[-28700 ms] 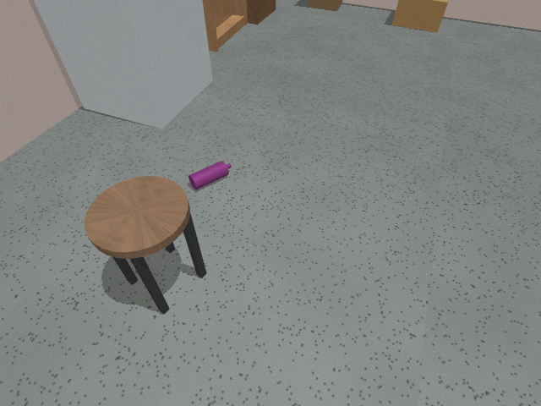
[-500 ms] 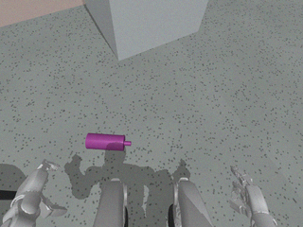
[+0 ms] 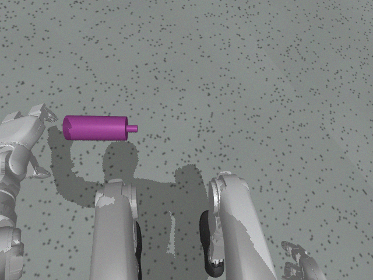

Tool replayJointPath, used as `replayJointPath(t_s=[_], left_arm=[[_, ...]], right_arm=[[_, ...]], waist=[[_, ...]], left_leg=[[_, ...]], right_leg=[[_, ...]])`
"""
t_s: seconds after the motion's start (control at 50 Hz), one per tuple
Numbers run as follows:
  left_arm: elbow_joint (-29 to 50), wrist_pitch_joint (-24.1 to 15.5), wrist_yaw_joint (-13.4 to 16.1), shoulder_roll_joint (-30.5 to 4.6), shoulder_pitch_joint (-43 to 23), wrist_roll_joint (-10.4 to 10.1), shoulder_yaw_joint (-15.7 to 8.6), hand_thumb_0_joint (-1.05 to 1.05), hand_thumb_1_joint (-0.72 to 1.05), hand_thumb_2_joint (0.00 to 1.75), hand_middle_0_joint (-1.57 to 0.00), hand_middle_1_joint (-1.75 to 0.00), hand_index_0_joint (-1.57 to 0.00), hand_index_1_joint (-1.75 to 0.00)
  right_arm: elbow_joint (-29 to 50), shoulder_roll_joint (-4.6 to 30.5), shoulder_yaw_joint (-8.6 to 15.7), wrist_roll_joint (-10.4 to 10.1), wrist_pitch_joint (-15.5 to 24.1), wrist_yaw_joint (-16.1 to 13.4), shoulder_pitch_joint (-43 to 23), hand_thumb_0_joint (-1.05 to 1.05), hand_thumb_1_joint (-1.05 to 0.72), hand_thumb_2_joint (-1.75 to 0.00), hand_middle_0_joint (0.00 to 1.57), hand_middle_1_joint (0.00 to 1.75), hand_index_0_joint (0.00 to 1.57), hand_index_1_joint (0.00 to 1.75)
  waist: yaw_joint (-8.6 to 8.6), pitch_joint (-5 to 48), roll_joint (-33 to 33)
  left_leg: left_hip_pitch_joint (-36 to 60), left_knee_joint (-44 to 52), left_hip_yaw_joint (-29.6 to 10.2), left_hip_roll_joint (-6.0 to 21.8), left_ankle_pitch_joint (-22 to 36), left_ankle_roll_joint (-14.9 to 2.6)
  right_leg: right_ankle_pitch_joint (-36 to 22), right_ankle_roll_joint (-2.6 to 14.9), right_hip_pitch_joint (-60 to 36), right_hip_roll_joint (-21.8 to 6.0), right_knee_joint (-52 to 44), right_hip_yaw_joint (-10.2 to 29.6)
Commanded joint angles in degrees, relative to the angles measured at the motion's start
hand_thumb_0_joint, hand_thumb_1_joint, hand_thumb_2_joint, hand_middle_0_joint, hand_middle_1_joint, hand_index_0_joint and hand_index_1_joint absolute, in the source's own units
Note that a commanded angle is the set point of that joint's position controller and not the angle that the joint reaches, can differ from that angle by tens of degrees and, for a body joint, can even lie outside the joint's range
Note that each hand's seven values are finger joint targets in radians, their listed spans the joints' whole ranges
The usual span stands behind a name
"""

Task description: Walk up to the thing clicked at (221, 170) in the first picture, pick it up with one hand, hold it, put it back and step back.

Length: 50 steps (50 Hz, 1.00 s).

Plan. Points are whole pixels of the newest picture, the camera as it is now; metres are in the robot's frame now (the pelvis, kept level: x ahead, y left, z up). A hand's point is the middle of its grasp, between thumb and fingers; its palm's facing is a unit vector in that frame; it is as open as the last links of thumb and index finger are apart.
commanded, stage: rise first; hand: left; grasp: from above
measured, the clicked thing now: (103, 128) +0.53 +0.23 -0.38
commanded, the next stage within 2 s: approach in 1.14 s
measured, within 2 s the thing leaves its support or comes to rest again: neither
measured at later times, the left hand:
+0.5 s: hand (53, 132) +0.46 +0.32 -0.20, palm faces -0.48 -0.07 -0.88, open 14.3 cm
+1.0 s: hand (58, 127) +0.49 +0.32 -0.23, palm faces -0.45 -0.01 -0.89, open 14.3 cm
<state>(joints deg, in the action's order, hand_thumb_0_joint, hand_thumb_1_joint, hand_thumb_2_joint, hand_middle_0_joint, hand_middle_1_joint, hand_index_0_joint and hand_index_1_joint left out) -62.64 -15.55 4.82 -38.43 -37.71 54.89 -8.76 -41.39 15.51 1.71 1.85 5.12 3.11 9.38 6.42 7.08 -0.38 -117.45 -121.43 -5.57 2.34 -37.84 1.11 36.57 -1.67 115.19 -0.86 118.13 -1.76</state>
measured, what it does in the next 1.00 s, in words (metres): lowers itself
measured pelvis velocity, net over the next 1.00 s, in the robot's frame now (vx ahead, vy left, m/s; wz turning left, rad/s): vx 0.01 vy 0.01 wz -0.06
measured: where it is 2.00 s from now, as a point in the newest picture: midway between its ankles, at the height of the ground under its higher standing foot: (173, 260)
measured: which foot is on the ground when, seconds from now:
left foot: down 0.00-1.00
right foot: down 0.00-1.00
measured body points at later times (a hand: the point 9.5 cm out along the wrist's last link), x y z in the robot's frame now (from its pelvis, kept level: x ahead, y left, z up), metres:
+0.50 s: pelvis +0.00 +0.01 -0.06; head +0.23 +0.07 +0.32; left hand +0.48 +0.32 -0.15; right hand +0.05 -0.27 -0.17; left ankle +0.09 +0.13 -0.38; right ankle +0.10 -0.13 -0.38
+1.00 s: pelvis +0.01 +0.01 -0.08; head +0.25 +0.08 +0.29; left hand +0.50 +0.32 -0.18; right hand +0.04 -0.27 -0.18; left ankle +0.09 +0.13 -0.38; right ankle +0.10 -0.13 -0.38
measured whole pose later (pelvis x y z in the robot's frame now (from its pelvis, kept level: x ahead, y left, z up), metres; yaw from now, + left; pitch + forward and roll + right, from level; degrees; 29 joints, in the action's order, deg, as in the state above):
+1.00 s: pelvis +0.01 +0.01 -0.08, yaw -4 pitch +33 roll -9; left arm -80.2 -21.5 18.5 -51.3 -55.8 76.8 -7.6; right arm -41.4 15.5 -4.2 9.1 -1.6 7.0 8.1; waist 14.0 1.4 2.0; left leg -131.8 -137.4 -8.6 1.2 -39.7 0.2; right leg 38.0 -3.4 127.3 -0.2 131.4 -3.0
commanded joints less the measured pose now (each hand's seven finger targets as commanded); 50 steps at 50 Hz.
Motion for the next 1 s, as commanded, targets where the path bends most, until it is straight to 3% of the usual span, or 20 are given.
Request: replayJointPath(t_s=[0.0, 0.04, 0.08, 0.12, 0.16, 0.2, 0.24, 0.28, 0.34, 0.44, 0.46, 0.52, 0.74, 0.82, 0.84, 0.88, 0.98], left_arm=[[4.7, -3.0, 4.4, -20.0, -18.1, 4.2, -3.8, 0.00, -0.53, 1.04, -0.04, -1.02, -0.04, -1.02], [3.3, -3.6, 6.1, -21.7, -19.6, 6.1, -4.5, 0.00, -0.54, 1.04, -0.04, -1.01, -0.04, -1.01], [2.1, -3.9, 7.2, -20.0, -22.8, 7.6, -2.5, 0.00, -0.56, 1.06, -0.04, -0.99, -0.03, -0.99], [0.7, -3.8, 8.4, -20.7, -24.8, 9.1, -2.0, 0.00, -0.56, 1.06, -0.05, -0.98, -0.04, -0.99], [-0.4, -3.5, 9.4, -20.6, -25.9, 10.1, -1.5, 0.00, -0.56, 1.05, -0.05, -0.97, -0.04, -0.98], [-1.8, -3.1, 10.2, -22.9, -27.6, 11.5, -2.3, 0.00, -0.57, 1.06, -0.05, -0.96, -0.03, -0.98], [-2.5, -2.8, 10.5, -21.1, -29.1, 12.3, -0.5, 0.00, -0.56, 1.04, -0.05, -0.97, -0.04, -0.97], [-3.3, -2.7, 11.0, -22.5, -30.2, 13.7, -0.9, 0.00, -0.57, 1.05, -0.05, -0.96, -0.04, -0.97], [-4.2, -2.5, 11.3, -21.7, -31.5, 14.4, -0.1, 0.00, -0.56, 1.03, -0.05, -0.96, -0.05, -0.97], [-6.0, -2.9, 11.6, -23.7, -32.2, 16.0, -0.4, 0.00, -0.56, 1.03, -0.06, -0.96, -0.05, -0.97], [-6.2, -3.0, 11.7, -25.4, -32.6, 16.4, -1.1, 0.00, -0.56, 1.03, -0.06, -0.97, -0.05, -0.97], [-6.4, -3.8, 11.9, -25.7, -32.8, 17.5, -0.8, 0.00, -0.57, 1.03, -0.06, -0.96, -0.05, -0.97], [-7.4, -6.5, 13.6, -27.5, -34.8, 20.4, -0.5, 0.00, -0.56, 1.03, -0.06, -0.97, -0.05, -0.97], [-7.8, -7.0, 14.8, -29.4, -35.4, 20.8, -1.5, 0.00, -0.56, 1.02, -0.05, -0.98, -0.05, -0.98], [-8.8, -7.0, 14.9, -28.1, -34.8, 20.8, -1.0, 0.00, -0.56, 1.02, -0.05, -0.98, -0.05, -0.98], [-9.3, -6.6, 15.6, -29.0, -34.6, 20.8, -1.8, 0.00, -0.56, 1.02, -0.05, -0.98, -0.05, -0.98], [-9.9, -5.1, 16.3, -28.7, -35.2, 20.9, -0.9, 0.00, -0.55, 1.01, -0.05, -1.00, -0.06, -1.00]], right_arm=[[3.0, 12.2, 3.5, 0.8, 0.4, 0.1, 7.7, 0.00, -0.86, -0.89, 0.20, 0.30, 0.20, 0.30], [2.3, 12.6, 3.2, 1.2, -0.1, 0.3, 8.1, 0.00, -0.87, -0.89, 0.20, 0.30, 0.20, 0.30], [1.7, 12.8, 3.0, 1.6, -0.6, 0.7, 8.5, 0.00, -0.87, -0.90, 0.20, 0.30, 0.20, 0.30], [1.4, 13.0, 3.0, 2.0, -1.1, 0.9, 9.0, 0.00, -0.88, -0.90, 0.20, 0.30, 0.20, 0.30], [1.0, 13.2, 2.8, 2.5, -1.6, 1.3, 9.4, 0.00, -0.88, -0.90, 0.20, 0.30, 0.20, 0.30], [0.6, 13.9, 2.9, 2.9, -2.1, 1.4, 9.6, 0.00, -0.88, -0.90, 0.20, 0.30, 0.20, 0.30], [0.3, 13.7, 2.6, 3.3, -2.5, 1.8, 10.1, 0.00, -0.90, -0.90, 0.20, 0.30, 0.20, 0.30], [0.2, 13.9, 2.6, 3.5, -3.0, 1.8, 10.2, 0.00, -0.90, -0.90, 0.20, 0.30, 0.20, 0.30], [-0.1, 13.9, 2.2, 4.2, -3.5, 2.2, 10.7, 0.00, -0.91, -0.90, 0.20, 0.30, 0.20, 0.30], [-0.1, 14.0, 1.2, 5.0, -4.5, 2.7, 10.8, 0.00, -0.91, -0.90, 0.20, 0.30, 0.20, 0.30], [0.0, 14.1, 1.1, 5.1, -4.7, 2.7, 10.5, 0.00, -0.91, -0.90, 0.20, 0.30, 0.20, 0.30], [0.2, 14.2, 0.4, 5.6, -5.3, 3.0, 10.5, 0.00, -0.91, -0.91, 0.20, 0.30, 0.20, 0.30], [0.3, 14.6, -1.0, 7.2, -6.8, 3.2, 10.3, 0.00, -0.91, -0.90, 0.20, 0.30, 0.20, 0.30], [0.2, 14.9, -1.0, 7.5, -6.8, 3.1, 10.2, 0.00, -0.91, -0.90, 0.20, 0.30, 0.20, 0.30], [0.1, 14.7, -1.2, 7.7, -6.8, 3.2, 10.5, 0.00, -0.91, -0.90, 0.20, 0.30, 0.20, 0.30], [0.2, 15.0, -1.1, 7.5, -6.7, 3.2, 10.4, 0.00, -0.91, -0.90, 0.20, 0.30, 0.20, 0.30], [0.1, 15.0, -1.4, 7.4, -6.3, 3.3, 10.6, 0.00, -0.91, -0.90, 0.20, 0.30, 0.20, 0.30]], waist=[[-0.35, 34.0, -9.9], [-0.44, 34.4, -11.8], [1.45, 33.3, -14.2], [2.22, 33.0, -13.7], [2.54, 33.2, -14.2], [2.36, 33.9, -14.9], [3.56, 33.6, -16.3], [3.49, 34.7, -16.2], [4.59, 34.5, -16.2], [5.22, 34.3, -15.2], [5.11, 34.7, -14.3], [5.47, 35.0, -16.3], [6.77, 33.5, -17.2], [6.93, 33.1, -17.3], [7.19, 32.6, -17.1], [6.93, 32.5, -17.5], [7.28, 32.3, -17.6]], left_leg=[[22.3, 13.0, 3.5, -2.3, 1.1, -2.61], [23.9, 12.6, 2.6, -2.2, 2.3, -2.20], [24.3, 12.2, 1.7, -2.1, 2.6, -1.89], [23.7, 11.1, 1.8, -2.1, 1.8, -2.07], [23.6, 10.0, 2.0, -2.3, 3.1, -2.09], [24.1, 9.4, 1.8, -2.3, 3.6, -1.95], [24.1, 8.7, 1.5, -2.3, 4.3, -1.81], [23.9, 7.7, 1.6, -2.4, 4.9, -1.88], [23.2, 6.3, 1.8, -2.5, 6.4, -2.08], [20.9, 3.9, 2.4, -2.8, 8.0, -2.45], [20.2, 3.6, 2.4, -2.8, 7.7, -2.65], [21.3, 2.9, 2.0, -2.7, 9.7, -2.33], [19.1, -0.2, 2.5, -2.6, 9.0, -2.53], [18.0, -0.8, 2.4, -2.6, 7.9, -2.63], [17.9, -0.9, 2.3, -2.6, 8.2, -2.58], [18.2, -0.6, 2.1, -2.5, 8.2, -2.55], [17.0, -1.3, 2.6, -2.6, 8.5, -2.67]], right_leg=[[-1.2, 3.47, -14.3, 1.5, -11.7, -3.6], [-2.4, 3.59, -11.9, 1.4, -9.8, -4.3], [-3.2, 3.63, -8.9, 1.3, -7.8, -5.0], [-2.7, 3.59, -7.9, 1.2, -7.5, -5.2], [-3.7, 3.49, -7.4, 1.1, -6.8, -5.2], [-4.0, 3.64, -6.1, 1.0, -5.9, -5.3], [-4.8, 3.49, -5.2, 0.9, -4.8, -5.6], [-5.2, 3.67, -4.9, 1.0, -4.2, -5.7], [-6.5, 3.33, -5.5, 0.9, -3.9, -5.7], [-7.9, 3.24, -6.8, 1.1, -3.3, -5.7], [-7.8, 3.33, -7.3, 1.3, -3.3, -5.8], [-8.7, 3.30, -6.0, 1.4, -1.8, -6.1], [-8.7, 3.26, -4.7, 2.2, -0.5, -6.5], [-8.0, 3.21, -4.6, 2.3, 0.0, -6.7], [-8.2, 3.21, -4.1, 2.3, 0.4, -6.8], [-8.2, 3.26, -3.6, 2.3, 0.6, -7.0], [-9.0, 3.18, -4.2, 2.3, 0.7, -7.0]])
